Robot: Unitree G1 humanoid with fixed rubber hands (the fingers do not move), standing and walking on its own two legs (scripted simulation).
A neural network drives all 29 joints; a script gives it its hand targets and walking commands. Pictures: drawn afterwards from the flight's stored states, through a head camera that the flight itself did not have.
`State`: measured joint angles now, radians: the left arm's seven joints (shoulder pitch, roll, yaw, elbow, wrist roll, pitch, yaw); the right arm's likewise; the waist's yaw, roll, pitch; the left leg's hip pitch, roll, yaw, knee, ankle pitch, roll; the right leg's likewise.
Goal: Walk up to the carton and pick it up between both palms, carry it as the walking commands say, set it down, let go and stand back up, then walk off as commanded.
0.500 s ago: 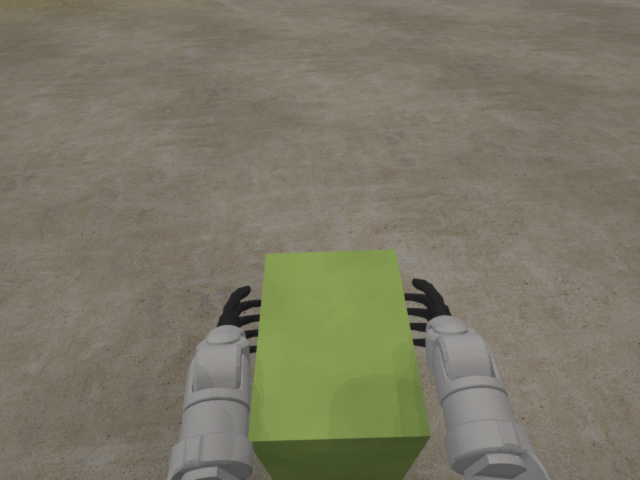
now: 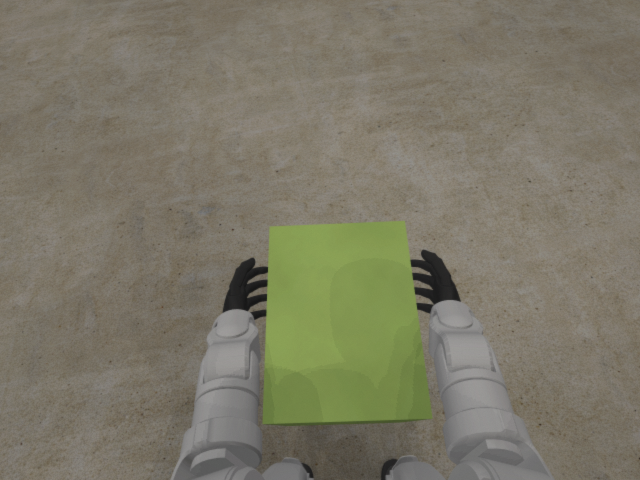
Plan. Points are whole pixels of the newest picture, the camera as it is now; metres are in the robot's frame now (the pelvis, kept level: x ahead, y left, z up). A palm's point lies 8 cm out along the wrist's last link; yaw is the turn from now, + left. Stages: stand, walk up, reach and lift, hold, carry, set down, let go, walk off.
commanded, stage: set down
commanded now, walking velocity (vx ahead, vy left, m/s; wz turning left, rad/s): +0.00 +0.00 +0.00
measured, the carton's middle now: (340, 333) +0.33 +0.02 -0.11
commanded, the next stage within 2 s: none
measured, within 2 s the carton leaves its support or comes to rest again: neither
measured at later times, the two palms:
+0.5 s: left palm (254, 321) +0.35 +0.16 -0.12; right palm (427, 310) +0.37 -0.12 -0.12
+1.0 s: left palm (265, 327) +0.37 +0.16 -0.22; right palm (415, 315) +0.40 -0.11 -0.21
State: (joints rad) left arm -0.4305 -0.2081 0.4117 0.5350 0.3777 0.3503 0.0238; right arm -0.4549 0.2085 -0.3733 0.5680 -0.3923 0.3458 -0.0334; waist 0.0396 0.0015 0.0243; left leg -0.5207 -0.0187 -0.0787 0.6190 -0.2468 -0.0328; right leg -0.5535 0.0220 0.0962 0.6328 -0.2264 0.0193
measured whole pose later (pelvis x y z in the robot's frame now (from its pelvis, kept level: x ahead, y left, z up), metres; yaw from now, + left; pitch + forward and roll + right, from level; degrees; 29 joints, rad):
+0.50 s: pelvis -0.01 -0.01 -0.07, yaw +0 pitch +29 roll +1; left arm -0.53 -0.21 0.48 0.49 0.31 0.25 0.02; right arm -0.57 0.20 -0.38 0.55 -0.33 0.25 -0.06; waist 0.05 0.00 -0.15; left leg -1.16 -0.04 -0.10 1.01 -0.36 -0.06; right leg -1.19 0.06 0.11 1.01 -0.33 0.02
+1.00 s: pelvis -0.02 +0.00 -0.15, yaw +1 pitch +38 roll +1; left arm -0.64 -0.15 0.45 0.58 0.22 0.22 0.08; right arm -0.72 0.12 -0.36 0.67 -0.25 0.22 -0.08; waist 0.03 -0.01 -0.23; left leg -1.54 -0.08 -0.11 1.36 -0.49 -0.06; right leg -1.57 0.09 0.13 1.36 -0.45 0.05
